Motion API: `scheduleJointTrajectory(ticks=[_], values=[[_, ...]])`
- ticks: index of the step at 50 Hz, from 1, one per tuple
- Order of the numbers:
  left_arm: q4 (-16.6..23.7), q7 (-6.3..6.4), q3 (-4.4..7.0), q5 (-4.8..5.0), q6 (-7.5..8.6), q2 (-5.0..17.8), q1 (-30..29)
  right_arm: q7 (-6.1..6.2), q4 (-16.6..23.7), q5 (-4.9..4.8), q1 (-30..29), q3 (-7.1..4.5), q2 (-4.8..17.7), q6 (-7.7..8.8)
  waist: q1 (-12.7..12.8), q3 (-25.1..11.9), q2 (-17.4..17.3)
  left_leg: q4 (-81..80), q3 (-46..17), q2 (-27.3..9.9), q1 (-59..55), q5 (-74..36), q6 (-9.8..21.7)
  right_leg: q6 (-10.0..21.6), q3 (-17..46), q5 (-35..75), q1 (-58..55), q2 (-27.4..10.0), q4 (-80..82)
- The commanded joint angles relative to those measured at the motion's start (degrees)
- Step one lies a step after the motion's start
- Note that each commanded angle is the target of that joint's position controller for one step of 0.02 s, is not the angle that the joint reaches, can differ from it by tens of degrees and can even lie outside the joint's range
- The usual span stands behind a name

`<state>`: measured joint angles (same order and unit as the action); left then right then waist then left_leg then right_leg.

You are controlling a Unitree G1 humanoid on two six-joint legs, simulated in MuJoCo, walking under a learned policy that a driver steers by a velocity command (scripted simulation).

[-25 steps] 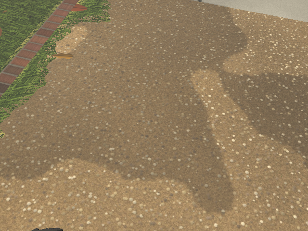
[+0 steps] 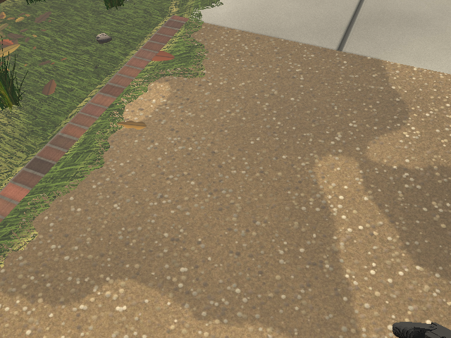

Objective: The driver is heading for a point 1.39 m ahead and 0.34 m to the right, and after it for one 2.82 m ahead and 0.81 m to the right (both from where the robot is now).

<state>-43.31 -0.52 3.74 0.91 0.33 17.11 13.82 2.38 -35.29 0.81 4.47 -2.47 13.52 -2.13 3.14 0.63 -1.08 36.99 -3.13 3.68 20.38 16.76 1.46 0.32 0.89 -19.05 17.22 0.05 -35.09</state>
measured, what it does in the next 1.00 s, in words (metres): steps on the spot, turning right: left foot, then right foot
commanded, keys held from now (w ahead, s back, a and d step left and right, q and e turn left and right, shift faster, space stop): e+shift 0.56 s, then shift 0.10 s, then q+shift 0.34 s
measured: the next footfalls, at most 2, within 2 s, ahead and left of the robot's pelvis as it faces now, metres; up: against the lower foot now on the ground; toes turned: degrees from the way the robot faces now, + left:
left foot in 0.38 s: +0.12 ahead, +0.09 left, +0.00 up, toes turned -30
right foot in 0.78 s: -0.03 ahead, -0.16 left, +0.00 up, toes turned -36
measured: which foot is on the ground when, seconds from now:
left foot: up 0.00-0.36, down 0.38-0.78, up 0.80-1.00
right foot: down 0.00-0.38, up 0.40-0.76, down 0.78-1.00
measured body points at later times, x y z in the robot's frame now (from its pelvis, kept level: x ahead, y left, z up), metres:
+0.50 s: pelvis +0.02 +0.01 +0.01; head +0.06 +0.01 +0.46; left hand +0.31 +0.21 -0.07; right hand +0.05 -0.32 -0.06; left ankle +0.08 +0.11 -0.73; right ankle -0.05 -0.10 -0.65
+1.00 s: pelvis +0.00 -0.05 +0.01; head +0.03 -0.08 +0.46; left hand +0.30 +0.07 -0.06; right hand -0.07 -0.35 -0.11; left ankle +0.05 +0.08 -0.64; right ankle -0.06 -0.14 -0.73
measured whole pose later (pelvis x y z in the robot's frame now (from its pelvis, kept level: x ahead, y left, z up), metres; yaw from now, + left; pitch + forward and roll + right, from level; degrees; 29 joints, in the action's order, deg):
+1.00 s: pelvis +0.00 -0.05 +0.01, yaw -28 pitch +2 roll +0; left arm -35.1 2.4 2.5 -1.5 -0.8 13.0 6.0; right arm 1.4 -43.0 -1.6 14.8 -5.4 18.5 -3.9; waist -2.3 1.9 -1.6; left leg 64.6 1.1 -2.6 30.6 24.7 -6.1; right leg 0.9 -7.1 -14.8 13.8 -2.9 -26.5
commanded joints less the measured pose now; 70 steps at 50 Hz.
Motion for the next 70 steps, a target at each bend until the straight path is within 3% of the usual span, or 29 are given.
scheduleJointTrajectory(ticks=[1, 2, 5, 10, 17, 18, 19, 20, 21, 23, 25, 28, 34, 37, 38, 39, 40, 41, 43, 45, 49, 53, 60, 61, 62, 63, 64, 66, 70], values=[[5.1, 0.36, 4.0, -1.78, 1.38, 13.81, 3.66, 0.51, 6.93, 1.18, -5.18, -3.46, 8.1, 2.01, 0.85, -4.06, 17.26, 23.34, -0.48, 5.22, 17.4, 20.41, -3.25, 19.06, 35.31, 44.74, -13.34, -20.68, 15.42], [4.93, 0.75, 3.88, -2.16, 1.72, 12.8, 4.16, 0.17, 6.27, 0.11, -4.25, -3.62, 7.71, 2.3, -0.05, -6.17, 12.01, 30.28, -4.09, 3.26, 19.52, 19.75, -3.29, 17.8, 32.51, 42.62, -16.39, -18.81, 13.98], [7.38, 2.42, 3.86, 0.84, 0.42, 10.36, -1.97, -0.08, 4.6, -0.42, -4.16, -3.53, 6.31, 1.76, -2.5, -6.97, 6.13, 28.65, -4.92, 0.65, 19.45, 10.37, -4.74, 11.59, 24.03, 38.78, -16.05, -11.96, 11.5], [8.88, 3.64, 4.84, 0.7, -2.22, 10.96, -1.31, -1.03, 3.94, -1.27, -5.75, -3.01, 4.43, 3.06, -1.9, -8.41, 9.03, 10.58, -3.6, 2.73, 13.07, 4.2, -5.99, 9.92, 25.16, 32.88, -14.82, -7.67, 10.86], [11.86, 2.88, 5.2, 1.61, -3.05, 11.31, -5.84, -2.15, 0.64, -1.95, 0.01, -4.5, 8.25, 4.6, -3.81, -7.48, 13.29, -12.98, -3.86, 2.46, -3.74, -3.7, -4.53, 7.67, 32.47, 21.91, -6.54, -4.04, 9.84], [12.36, 2.87, 4.76, 1.77, -3.06, 10.21, -6.31, -2.04, -0.26, -1.84, 1.71, -5.02, 9.18, 4.7, -4.25, -7.7, 12.17, -18.4, -4.17, -0.29, -9.71, -9.32, -3.43, 6.01, 31.58, 15.09, -3.19, -1.96, 7.93], [12.08, 2.74, 3.81, 1.08, -3.2, 7.19, -2.74, -1.73, 0.01, -1.18, 2.03, -5.52, 11.45, 4.39, -2.34, -10.3, 4.73, -19.42, -11.88, -10.05, -17.8, -10.88, 0.48, 3.67, 26.93, -3.69, 2.77, 2.08, -0.25], [13.13, 2.45, 3.25, 0.83, -2.93, 5.44, 0.29, -1.56, 1.01, 0.75, 0.17, -5.65, 14.76, 3.71, 0.95, -8.76, -11.72, -20.3, -26.15, -21.99, -20.31, -20.09, 8.75, 0.78, 15.29, -19.44, 14.78, 10.43, -12.41], [13.21, 2.03, 4.74, 0.18, -2.16, 10.92, -0.03, -1.66, 1.41, 2.18, -0.2, -5.6, 12.99, 4.1, 0.35, -6.38, -12.8, -21.67, -30.9, -28.07, -15.67, -20.55, 13.94, -1.95, 12.59, -17.65, 19.15, 4.96, -25.22], [11.05, 1.85, 5.81, 0.46, -2.68, 13.87, -0.44, -0.62, 2.52, 0.77, -4.37, -4.25, 8.11, 3.85, 0.3, -2.79, -5.51, -20.69, -17.11, -20.16, -10.94, -11.77, 10.54, -4.0, 9.11, -8.41, 18.85, 0.92, -32.46], [11.1, 1.49, 4.84, 0.53, -3.39, 10.8, -0.4, 0.52, 2.41, -0.13, -4.22, -3.71, 7.99, 3.18, -0.75, -1.3, -5.16, -20.71, -9.84, -17.13, -10.12, -13.49, 9.61, -5.37, 5.82, -3.28, 21.15, -0.4, -38.05], [14.1, 1.01, 3.26, 1.02, -3.06, 7.66, -5.73, 1.1, 0.91, 0.67, 1.2, -4.01, 9.62, 2.63, -4.47, -1.71, -6.51, -21.19, -4.46, -17.45, -15.12, -18.7, 11.15, -6.68, 1.59, -0.62, 24.55, -3.59, -31.89], [14.69, 0.29, 1.56, -0.27, -2.34, 5.02, -6.11, -0.97, -0.63, -0.8, 2.85, -5.09, 13.77, 1.91, -4.98, -6.44, -8.21, -17.73, 0.07, -19.0, -13.89, -28.84, 12.1, -5.0, -1.79, -4.15, 9.81, -2.15, -12.98], [12.12, 0.42, 1.26, -0.84, -2.36, 3.31, -1.62, -2.16, -2.22, -2.59, 2.38, -3.42, 11.03, 2.4, -1.87, -6.93, -8.08, -13.19, -0.46, -17.43, -11.18, -26.2, 9.69, -1.83, -2.15, 4.73, -3.03, 0.28, 7.54], [10.89, 0.56, 1.01, -1.19, -2.25, 2.8, 0.39, -2.76, -3.46, -2.75, 3.83, -1.85, 7.35, 3.01, -0.83, -7.14, -6.05, -11.67, 0.51, -15.53, -6.34, -21.65, 6.16, -0.51, -1.3, 13.78, -12.87, -0.07, 17.94], [11.01, 1.27, 1.52, -1.68, -2.17, 6.3, 2.48, -3.63, -3.83, -0.95, 7.08, -0.63, 4.72, 3.79, -2.16, -10.56, 0.0, -7.15, 2.37, -11.83, -0.19, -8.52, 0.68, 0.68, 6.86, 27.87, -24.12, -7.99, 15.52], [12.75, 2.02, 1.66, -3.06, -2.3, 9.84, -0.82, -4.48, -3.24, 0.87, 9.38, 0.26, 2.76, 4.36, -4.86, -10.93, 12.98, -1.39, 4.52, -8.6, 7.1, 13.55, -4.1, 7.32, 15.23, 43.71, -24.82, -20.49, 10.78], [12.48, 1.8, 1.93, -3.87, -1.87, 8.71, -1.79, -3.73, -2.47, -0.92, 5.52, -1.19, 8.1, 3.87, -1.45, -10.8, 13.66, 5.62, 2.89, -8.14, 5.44, 18.52, -5.58, 13.66, 14.84, 36.46, -15.64, -21.53, 12.44], [11.6, 1.96, 2.95, -3.08, -1.07, 10.45, -2.59, -2.4, -3.02, -2.9, 5.3, -3.59, 13.2, 2.41, -0.71, -5.5, 13.56, 22.62, 2.97, -6.62, 13.02, 18.74, -6.25, 14.18, 11.62, 31.96, -13.96, -19.31, 14.23], [11.74, 2.53, 2.26, -2.09, -0.46, 7.94, -6.01, -1.14, -4.52, -2.69, 8.91, -4.33, 12.33, 0.22, -2.75, -3.45, 11.9, 31.2, 0.71, -6.92, 13.83, 14.86, -6.78, 12.64, 6.56, 31.85, -9.57, -18.73, 15.34], [11.42, 3.58, 1.53, -2.45, -0.37, 4.02, -8.56, -0.6, -2.25, -2.43, 7.54, -3.88, 8.51, -1.46, -3.23, -2.43, 9.88, 29.0, 2.86, -8.34, 16.04, 5.67, -8.14, 11.6, -0.38, 24.77, -9.7, -18.02, 17.34], [10.33, 3.57, 2.89, -2.13, -0.57, 6.56, -8.37, -2.76, 1.69, -1.89, 4.47, -2.85, 6.1, -1.44, -2.02, -4.17, 8.87, 16.64, 4.9, -9.98, 11.69, 4.67, -6.82, 12.12, -3.49, 25.63, -11.9, -20.27, 16.41], [7.98, 1.21, 4.4, 0.91, -0.23, 8.53, -9.51, -4.1, 3.39, -2.38, 8.75, -4.93, 8.85, -3.01, -5.64, -5.23, 7.4, -3.36, 10.43, -5.97, -3.5, -1.9, 0.02, 5.23, -10.55, 25.8, -9.44, -20.66, 5.14], [6.43, 0.74, 4.16, 0.69, -0.27, 6.8, -6.3, -3.08, 2.37, -2.08, 12.91, -6.38, 11.99, -2.65, -6.97, -6.4, 0.9, -9.46, 6.52, -5.19, -12.3, -13.31, 2.94, 1.46, -13.85, 21.06, -4.12, -16.17, -4.84], [9.61, 0.82, 3.0, -1.93, -0.08, 3.22, -8.75, -1.76, 3.12, -1.78, 16.25, -8.75, 21.16, -1.94, -7.01, -5.9, -18.29, -12.19, -16.53, -19.27, -24.57, -43.51, 10.83, -4.59, -16.8, -10.31, 16.45, -7.5, -25.84], [12.61, 1.38, 2.62, -2.46, 0.26, 3.49, -13.57, -2.61, 4.86, 0.46, 14.94, -8.16, 22.41, 0.07, -7.68, -11.77, -17.82, -15.13, -31.86, -26.34, -24.26, -41.41, 22.21, -6.21, -3.08, -23.41, 25.35, -0.24, -37.81], [12.36, 1.61, 3.19, -1.51, 0.3, 6.08, -15.77, -3.26, 4.68, 0.19, 13.8, -7.39, 19.59, 1.61, -8.8, -11.53, -9.29, -16.73, -26.9, -25.03, -24.18, -34.91, 21.13, -5.19, 1.93, -20.54, 27.34, -1.38, -40.61], [11.37, 2.45, 3.36, -1.4, 0.83, 6.11, -14.94, -2.2, 4.26, -2.1, 9.01, -6.29, 16.28, 2.19, -5.08, -6.64, -3.48, -16.45, -20.15, -19.21, -20.66, -26.17, 14.77, -3.1, 4.34, -10.09, 28.2, -2.78, -35.65], [9.13, 2.15, 3.34, -1.77, 0.83, 5.56, -10.57, -0.45, 6.17, -1.75, 3.94, -5.33, 14.84, 0.96, -2.0, -7.95, -3.64, -16.08, -16.22, -14.42, -14.52, -28.44, 12.07, -4.09, 4.13, -0.44, 20.51, 0.21, -28.45]])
